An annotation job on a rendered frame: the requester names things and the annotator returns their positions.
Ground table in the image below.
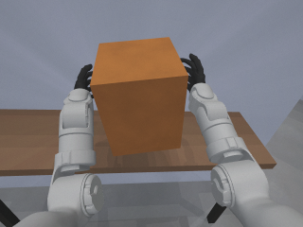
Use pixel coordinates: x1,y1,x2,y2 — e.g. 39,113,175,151
0,109,276,227

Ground robot left forearm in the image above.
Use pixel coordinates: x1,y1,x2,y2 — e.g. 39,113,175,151
47,88,97,209

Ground left robot hand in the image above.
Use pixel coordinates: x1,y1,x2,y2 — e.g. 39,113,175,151
74,63,94,98

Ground right robot hand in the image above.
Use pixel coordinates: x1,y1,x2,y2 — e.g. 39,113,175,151
180,53,205,92

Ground carton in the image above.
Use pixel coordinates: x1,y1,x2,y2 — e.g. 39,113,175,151
90,37,188,156

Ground robot right upper arm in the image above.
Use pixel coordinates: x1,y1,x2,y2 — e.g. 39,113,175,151
210,159,303,227

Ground robot left upper arm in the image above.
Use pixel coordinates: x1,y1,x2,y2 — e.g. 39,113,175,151
12,173,104,227

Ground robot right forearm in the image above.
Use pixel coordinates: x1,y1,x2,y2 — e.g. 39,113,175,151
188,82,270,194

